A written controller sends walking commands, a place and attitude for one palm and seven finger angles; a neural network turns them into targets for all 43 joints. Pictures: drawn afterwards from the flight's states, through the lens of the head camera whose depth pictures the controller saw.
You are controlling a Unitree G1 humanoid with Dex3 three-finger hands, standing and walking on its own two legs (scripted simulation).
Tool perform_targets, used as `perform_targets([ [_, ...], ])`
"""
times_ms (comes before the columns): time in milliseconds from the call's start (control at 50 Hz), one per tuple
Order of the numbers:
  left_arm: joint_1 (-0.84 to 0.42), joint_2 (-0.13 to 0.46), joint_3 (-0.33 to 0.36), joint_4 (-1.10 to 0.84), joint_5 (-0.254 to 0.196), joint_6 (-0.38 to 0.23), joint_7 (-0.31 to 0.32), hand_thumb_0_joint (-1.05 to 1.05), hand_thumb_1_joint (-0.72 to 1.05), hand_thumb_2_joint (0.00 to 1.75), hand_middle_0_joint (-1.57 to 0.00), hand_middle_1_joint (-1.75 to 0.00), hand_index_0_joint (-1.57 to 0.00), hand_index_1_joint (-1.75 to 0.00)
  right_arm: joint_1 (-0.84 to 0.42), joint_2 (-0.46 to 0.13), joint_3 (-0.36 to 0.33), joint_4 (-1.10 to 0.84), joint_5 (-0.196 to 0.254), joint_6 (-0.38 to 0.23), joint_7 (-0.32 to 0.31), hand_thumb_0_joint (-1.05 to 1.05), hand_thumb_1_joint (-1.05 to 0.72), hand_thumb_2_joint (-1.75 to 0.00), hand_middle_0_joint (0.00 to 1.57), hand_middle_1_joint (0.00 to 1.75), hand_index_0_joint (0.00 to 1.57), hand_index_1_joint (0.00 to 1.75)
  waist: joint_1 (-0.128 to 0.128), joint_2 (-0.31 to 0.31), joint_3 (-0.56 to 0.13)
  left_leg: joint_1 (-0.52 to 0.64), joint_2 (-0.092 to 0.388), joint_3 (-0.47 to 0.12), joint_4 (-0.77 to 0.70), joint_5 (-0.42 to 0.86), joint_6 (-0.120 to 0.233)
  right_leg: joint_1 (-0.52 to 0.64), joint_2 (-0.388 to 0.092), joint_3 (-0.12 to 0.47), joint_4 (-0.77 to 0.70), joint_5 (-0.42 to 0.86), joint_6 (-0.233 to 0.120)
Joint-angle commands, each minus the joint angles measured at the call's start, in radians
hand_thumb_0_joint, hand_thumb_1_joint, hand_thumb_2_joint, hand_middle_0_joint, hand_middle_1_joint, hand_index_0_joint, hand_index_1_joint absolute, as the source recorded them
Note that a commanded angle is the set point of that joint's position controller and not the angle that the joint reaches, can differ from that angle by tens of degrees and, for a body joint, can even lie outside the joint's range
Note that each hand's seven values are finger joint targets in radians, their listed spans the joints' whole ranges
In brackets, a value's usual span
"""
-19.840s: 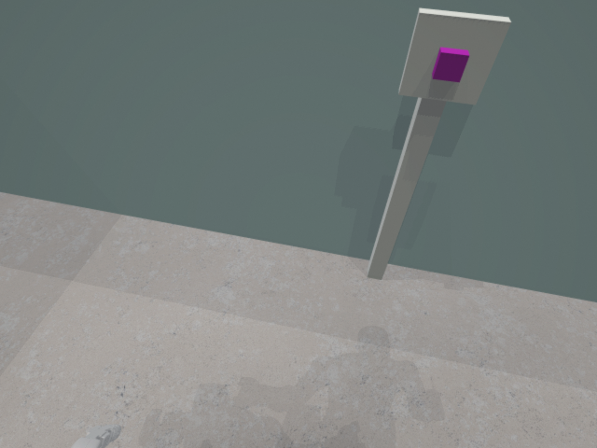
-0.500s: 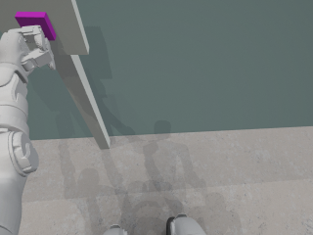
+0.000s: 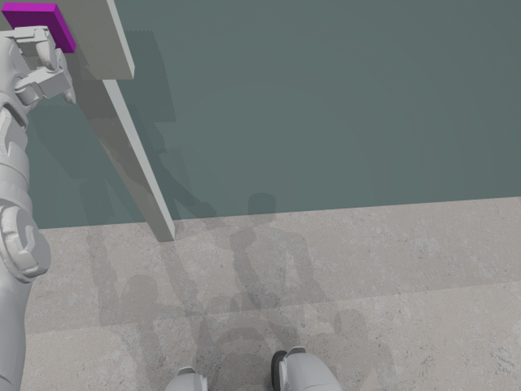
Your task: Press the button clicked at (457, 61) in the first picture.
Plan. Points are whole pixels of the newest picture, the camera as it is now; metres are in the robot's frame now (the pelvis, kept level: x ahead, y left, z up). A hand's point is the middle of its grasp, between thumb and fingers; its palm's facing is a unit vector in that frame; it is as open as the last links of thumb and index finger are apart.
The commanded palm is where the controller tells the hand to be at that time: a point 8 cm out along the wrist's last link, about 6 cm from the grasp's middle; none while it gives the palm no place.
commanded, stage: pull the fist back off the button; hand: left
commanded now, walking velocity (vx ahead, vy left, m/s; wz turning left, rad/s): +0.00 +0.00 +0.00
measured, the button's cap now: (43, 24) +0.59 +0.23 +0.17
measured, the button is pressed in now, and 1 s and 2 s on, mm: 10 0 0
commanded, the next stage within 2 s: draw the hand back to the body in 0.94 s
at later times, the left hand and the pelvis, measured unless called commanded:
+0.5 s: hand (61, 91) +0.51 +0.21 +0.13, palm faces +0.00 -1.00 -0.01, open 3.0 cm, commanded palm +0.47 +0.26 +0.14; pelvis +0.03 +0.00 +0.01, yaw -2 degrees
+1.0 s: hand (44, 130) +0.45 +0.22 +0.13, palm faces +0.01 -1.00 +0.02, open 3.1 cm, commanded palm +0.42 +0.27 +0.14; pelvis +0.04 +0.00 +0.02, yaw +0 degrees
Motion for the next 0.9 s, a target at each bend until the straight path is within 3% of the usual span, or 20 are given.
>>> perform_targets([
  [0, -0.542, 0.216, 0.029, -0.27, -0.028, -0.068, 0.013, 0.0, 0.9, 0.9, -1.3, -1.5, -1.3, -1.5, 0.161, -0.183, -0.068, -0.049, 0.0, -0.018, -0.013, 0.0, -0.9, -0.9, 0.2, 0.3, 0.2, 0.3, -0.047, 0.142, -0.424, 0.247, -0.045, -0.021, -0.132, 0.131, 0.042, 0.207, 0.065, 0.047, -0.08, 0.056, -0.027],
  [60, -0.5, 0.198, 0.033, -0.305, -0.041, -0.074, 0.003, 0.0, 0.9, 0.9, -1.3, -1.5, -1.3, -1.5, 0.154, -0.179, -0.072, -0.059, 0.001, -0.015, -0.008, 0.0, -0.9, -0.9, 0.2, 0.3, 0.2, 0.3, -0.022, 0.168, -0.452, 0.276, -0.046, -0.019, -0.136, 0.16, 0.038, 0.223, 0.067, 0.044, -0.071, 0.079, -0.032],
  [120, -0.424, 0.196, 0.059, -0.339, -0.059, -0.078, -0.002, 0.0, 0.9, 0.9, -1.3, -1.5, -1.3, -1.5, 0.138, -0.175, -0.078, -0.073, 0.004, -0.009, -0.006, 0.0, -0.9, -0.9, 0.2, 0.3, 0.2, 0.3, 0.004, 0.129, -0.457, 0.279, -0.045, -0.008, -0.139, 0.178, 0.039, 0.265, 0.068, 0.044, -0.075, 0.108, -0.032],
  [140, -0.409, 0.186, 0.054, -0.372, -0.064, -0.086, -0.005, 0.0, 0.9, 0.9, -1.3, -1.5, -1.3, -1.5, 0.134, -0.175, -0.078, -0.079, 0.004, -0.008, -0.005, 0.0, -0.9, -0.9, 0.2, 0.3, 0.2, 0.3, 0.01, 0.151, -0.468, 0.301, -0.046, -0.007, -0.14, 0.206, 0.039, 0.268, 0.07, 0.043, -0.069, 0.131, -0.035],
  [220, -0.349, 0.143, 0.032, -0.36, -0.078, -0.066, -0.004, 0.0, 0.9, 0.9, -1.3, -1.5, -1.3, -1.5, 0.105, -0.169, -0.078, -0.087, 0.015, 0.0, -0.005, 0.0, -0.9, -0.9, 0.2, 0.3, 0.2, 0.3, 0.012, 0.104, -0.372, 0.247, -0.048, 0.007, -0.157, 0.143, 0.042, 0.275, 0.067, 0.045, -0.085, 0.1, -0.03],
  [240, -0.345, 0.161, 0.044, -0.374, -0.075, -0.07, -0.001, 0.0, 0.9, 0.9, -1.3, -1.5, -1.3, -1.5, 0.099, -0.17, -0.079, -0.089, 0.014, 0.001, -0.008, 0.0, -0.9, -0.9, 0.2, 0.3, 0.2, 0.3, 0.022, 0.113, -0.367, 0.25, -0.049, 0.004, -0.159, 0.149, 0.042, 0.284, 0.065, 0.046, -0.082, 0.106, -0.034],
  [340, -0.192, 0.205, 0.109, -0.41, -0.08, -0.068, 0.002, 0.0, 0.9, 0.9, -1.3, -1.5, -1.3, -1.5, 0.079, -0.166, -0.082, -0.122, 0.017, 0.01, -0.008, 0.0, -0.9, -0.9, 0.2, 0.3, 0.2, 0.3, 0.075, 0.06, -0.434, 0.249, -0.054, 0.025, -0.156, 0.242, 0.044, 0.395, 0.062, 0.056, -0.057, 0.232, -0.033],
  [420, -0.059, 0.184, 0.117, -0.488, -0.104, -0.06, -0.016, 0.0, 0.9, 0.9, -1.3, -1.5, -1.3, -1.5, 0.044, -0.159, -0.087, -0.162, 0.025, 0.021, -0.004, 0.0, -0.9, -0.9, 0.2, 0.3, 0.2, 0.3, 0.116, 0.063, -0.458, 0.273, -0.055, 0.039, -0.162, 0.322, 0.04, 0.458, 0.06, 0.054, -0.045, 0.328, -0.035],
  [500, -0.004, 0.123, 0.087, -0.586, -0.144, -0.043, -0.036, 0.0, 0.9, 0.9, -1.3, -1.5, -1.3, -1.5, 0.01, -0.154, -0.09, -0.179, 0.035, 0.027, -0.005, 0.0, -0.9, -0.9, 0.2, 0.3, 0.2, 0.3, 0.117, 0.062, -0.426, 0.304, -0.052, 0.043, -0.172, 0.361, 0.041, 0.468, 0.061, 0.05, -0.052, 0.372, -0.034],
  [520, 0.016, 0.109, 0.087, -0.601, -0.154, -0.036, -0.038, 0.0, 0.9, 0.9, -1.3, -1.5, -1.3, -1.5, 0.005, -0.154, -0.092, -0.183, 0.037, 0.027, -0.007, 0.0, -0.9, -0.9, 0.2, 0.3, 0.2, 0.3, 0.116, 0.026, -0.422, 0.309, -0.052, 0.044, -0.175, 0.36, 0.043, 0.474, 0.062, 0.048, -0.056, 0.373, -0.033],
  [540, 0.004, 0.099, 0.073, -0.647, -0.159, -0.037, -0.043, 0.0, 0.9, 0.9, -1.3, -1.5, -1.3, -1.5, -0.006, -0.153, -0.091, -0.187, 0.038, 0.026, -0.011, 0.0, -0.9, -0.9, 0.2, 0.3, 0.2, 0.3, 0.117, 0.073, -0.429, 0.338, -0.052, 0.044, -0.173, 0.383, 0.042, 0.467, 0.062, 0.05, -0.055, 0.381, -0.036],
  [580, 0.021, 0.061, 0.049, -0.681, -0.17, -0.027, -0.047, 0.0, 0.9, 0.9, -1.3, -1.5, -1.3, -1.5, -0.016, -0.145, -0.091, -0.182, 0.04, 0.022, -0.014, 0.0, -0.9, -0.9, 0.2, 0.3, 0.2, 0.3, 0.116, 0.092, -0.415, 0.364, -0.052, 0.04, -0.176, 0.414, 0.039, 0.459, 0.06, 0.046, -0.06, 0.391, -0.036],
  [600, 0.025, 0.028, 0.025, -0.705, -0.175, -0.023, -0.048, 0.0, 0.9, 0.9, -1.3, -1.5, -1.3, -1.5, -0.022, -0.142, -0.091, -0.182, 0.041, 0.019, -0.015, 0.0, -0.9, -0.9, 0.2, 0.3, 0.2, 0.3, 0.11, 0.085, -0.411, 0.384, -0.05, 0.037, -0.178, 0.417, 0.038, 0.447, 0.061, 0.042, -0.065, 0.381, -0.035],
  [640, 0.04, 0.019, 0.024, -0.732, -0.185, -0.014, -0.046, 0.0, 0.9, 0.9, -1.3, -1.5, -1.3, -1.5, -0.03, -0.142, -0.091, -0.18, 0.04, 0.014, -0.019, 0.0, -0.9, -0.9, 0.2, 0.3, 0.2, 0.3, 0.113, 0.068, -0.402, 0.392, -0.051, 0.034, -0.179, 0.43, 0.039, 0.458, 0.062, 0.04, -0.068, 0.393, -0.037],
  [720, 0.075, -0.033, -0.013, -0.761, -0.187, 0.016, -0.039, 0.0, 0.9, 0.9, -1.3, -1.5, -1.3, -1.5, -0.06, -0.134, -0.086, -0.178, 0.043, 0.006, -0.021, 0.0, -0.9, -0.9, 0.2, 0.3, 0.2, 0.3, 0.117, 0.085, -0.374, 0.405, -0.055, 0.025, -0.191, 0.434, 0.032, 0.452, 0.056, 0.032, -0.07, 0.383, -0.038],
  [820, 0.212, -0.023, 0.028, -0.869, -0.199, 0.032, -0.018, 0.0, 0.9, 0.9, -1.3, -1.5, -1.3, -1.5, -0.093, -0.125, -0.084, -0.202, 0.04, -0.002, -0.014, 0.0, -0.9, -0.9, 0.2, 0.3, 0.2, 0.3, 0.159, 0.075, -0.425, 0.438, -0.053, 0.025, -0.193, 0.54, 0.026, 0.524, 0.05, 0.034, -0.061, 0.462, -0.039],
  [880, 0.19, -0.014, 0.036, -0.848, -0.194, 0.041, -0.001, 0.0, 0.9, 0.9, -1.3, -1.5, -1.3, -1.5, -0.107, -0.126, -0.079, -0.196, 0.041, -0.002, -0.016, 0.0, -0.9, -0.9, 0.2, 0.3, 0.2, 0.3, 0.145, 0.025, -0.358, 0.402, -0.055, 0.022, -0.205, 0.464, 0.028, 0.516, 0.051, 0.03, -0.069, 0.426, -0.038],
])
